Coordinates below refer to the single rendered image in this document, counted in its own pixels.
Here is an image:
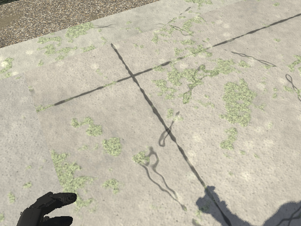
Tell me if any left robot hand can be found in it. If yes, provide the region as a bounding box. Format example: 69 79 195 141
16 191 77 226

